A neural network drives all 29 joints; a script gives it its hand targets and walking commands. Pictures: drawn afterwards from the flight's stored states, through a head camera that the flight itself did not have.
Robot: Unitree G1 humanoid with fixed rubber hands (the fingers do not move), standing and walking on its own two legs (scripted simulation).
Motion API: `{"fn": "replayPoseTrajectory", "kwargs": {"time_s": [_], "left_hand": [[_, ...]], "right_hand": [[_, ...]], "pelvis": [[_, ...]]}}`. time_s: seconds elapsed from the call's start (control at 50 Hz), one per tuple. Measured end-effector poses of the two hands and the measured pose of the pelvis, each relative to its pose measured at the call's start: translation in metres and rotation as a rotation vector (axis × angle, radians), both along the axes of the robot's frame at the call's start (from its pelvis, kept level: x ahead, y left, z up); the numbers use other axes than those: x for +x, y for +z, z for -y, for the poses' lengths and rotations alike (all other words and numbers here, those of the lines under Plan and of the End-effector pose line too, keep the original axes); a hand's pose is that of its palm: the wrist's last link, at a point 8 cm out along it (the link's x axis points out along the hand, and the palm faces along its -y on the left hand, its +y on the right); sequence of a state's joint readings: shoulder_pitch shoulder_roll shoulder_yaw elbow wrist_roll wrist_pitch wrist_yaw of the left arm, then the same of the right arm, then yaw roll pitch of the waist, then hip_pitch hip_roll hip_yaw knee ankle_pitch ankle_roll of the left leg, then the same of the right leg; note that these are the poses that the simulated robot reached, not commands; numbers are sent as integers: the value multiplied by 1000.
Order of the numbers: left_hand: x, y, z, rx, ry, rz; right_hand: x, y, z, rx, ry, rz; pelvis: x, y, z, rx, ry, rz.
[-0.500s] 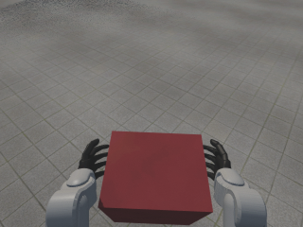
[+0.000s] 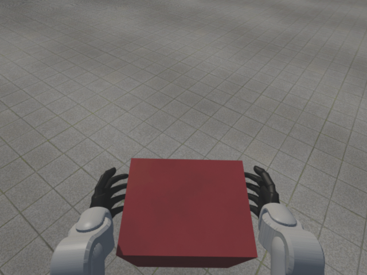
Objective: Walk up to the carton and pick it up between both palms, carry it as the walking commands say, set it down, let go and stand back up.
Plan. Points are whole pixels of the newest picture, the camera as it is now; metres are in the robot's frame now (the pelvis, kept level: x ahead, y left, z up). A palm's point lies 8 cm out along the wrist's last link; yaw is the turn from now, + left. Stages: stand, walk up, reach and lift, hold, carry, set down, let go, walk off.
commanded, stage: carry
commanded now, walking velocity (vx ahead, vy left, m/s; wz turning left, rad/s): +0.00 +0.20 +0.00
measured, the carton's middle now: (184, 218) +0.25 +0.00 +0.02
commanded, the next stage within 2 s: none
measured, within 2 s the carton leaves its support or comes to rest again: neither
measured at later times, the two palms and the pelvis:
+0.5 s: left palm (41, 227) +0.20 +0.24 +0.10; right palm (221, 224) +0.20 -0.06 +0.10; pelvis -0.03 +0.09 +0.00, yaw +0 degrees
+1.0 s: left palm out of the picture +0.16 +0.33 +0.11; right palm (163, 254) +0.16 +0.04 +0.11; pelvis -0.08 +0.19 +0.01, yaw -1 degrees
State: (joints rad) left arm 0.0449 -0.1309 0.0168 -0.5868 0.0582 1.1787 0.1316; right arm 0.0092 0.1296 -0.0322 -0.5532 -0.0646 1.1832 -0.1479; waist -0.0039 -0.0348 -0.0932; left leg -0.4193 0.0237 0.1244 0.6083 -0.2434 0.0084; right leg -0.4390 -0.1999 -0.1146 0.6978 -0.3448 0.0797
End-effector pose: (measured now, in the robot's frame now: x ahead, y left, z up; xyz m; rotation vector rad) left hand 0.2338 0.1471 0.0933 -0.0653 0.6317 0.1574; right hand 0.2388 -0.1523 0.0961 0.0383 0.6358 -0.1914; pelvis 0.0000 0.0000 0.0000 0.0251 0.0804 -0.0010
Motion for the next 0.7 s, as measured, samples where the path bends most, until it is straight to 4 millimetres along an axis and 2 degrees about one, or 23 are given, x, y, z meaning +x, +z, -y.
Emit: {"fn": "replayPoseTrajectory", "kwargs": {"time_s": [0.1, 0.22, 0.32, 0.44, 0.5, 0.56, 0.62, 0.7], "left_hand": [[-10, 0, -16, 1, 12, -36], [-14, 9, -17, 41, -3, 10], [-24, 10, -30, 41, -16, -36], [-30, 16, -64, 28, -12, -2], [-33, 8, -91, 14, -6, 17], [-42, -2, -113, -7, 14, -25], [-51, -3, -127, -15, 23, -52], [-55, 6, -135, -3, 11, -21]], "right_hand": [[-9, -3, -16, 4, 10, -36], [-17, -4, -18, 33, -6, 12], [-30, -2, -30, 34, -19, -35], [-34, 9, -64, 22, -16, 1], [-35, 7, -91, 7, -8, 19], [-39, 1, -114, -15, 12, -23], [-47, 0, -127, -19, 18, -50], [-55, 3, -135, -4, 5, -18]], "pelvis": [[-6, 6, -13, -28, -18, 0], [-14, 0, -21, -14, -18, 0], [-21, 11, -37, 2, -11, 7], [-30, 12, -69, 11, -7, 3], [-33, 3, -93, -4, -5, 0], [-39, 3, -109, -20, -10, 2], [-44, 8, -120, -35, -16, 4], [-51, 8, -133, -26, -19, 0]]}}
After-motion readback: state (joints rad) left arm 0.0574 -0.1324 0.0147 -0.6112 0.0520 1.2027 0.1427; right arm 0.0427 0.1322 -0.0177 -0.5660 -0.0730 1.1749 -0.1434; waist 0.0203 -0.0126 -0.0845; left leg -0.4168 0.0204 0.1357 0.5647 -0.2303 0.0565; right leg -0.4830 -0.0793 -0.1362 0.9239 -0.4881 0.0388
